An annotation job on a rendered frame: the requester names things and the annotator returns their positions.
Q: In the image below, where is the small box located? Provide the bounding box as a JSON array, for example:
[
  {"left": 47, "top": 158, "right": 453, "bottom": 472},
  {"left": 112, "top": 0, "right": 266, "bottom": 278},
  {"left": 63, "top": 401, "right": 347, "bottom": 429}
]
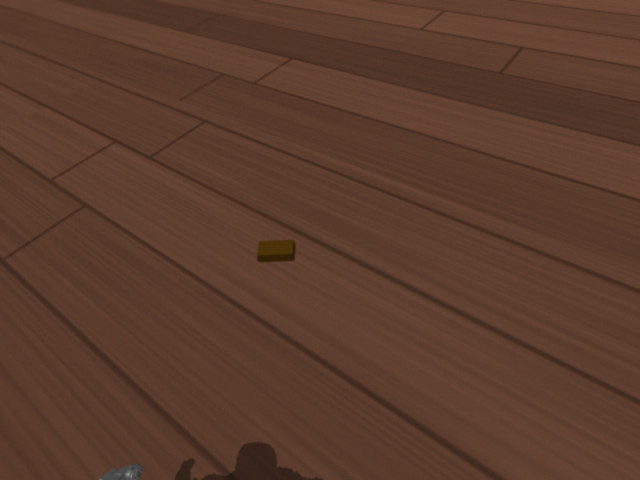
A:
[{"left": 257, "top": 240, "right": 295, "bottom": 262}]

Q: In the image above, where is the left robot hand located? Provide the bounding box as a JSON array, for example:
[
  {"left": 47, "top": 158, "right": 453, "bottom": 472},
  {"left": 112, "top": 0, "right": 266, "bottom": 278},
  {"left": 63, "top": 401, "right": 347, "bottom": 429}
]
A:
[{"left": 99, "top": 464, "right": 142, "bottom": 480}]

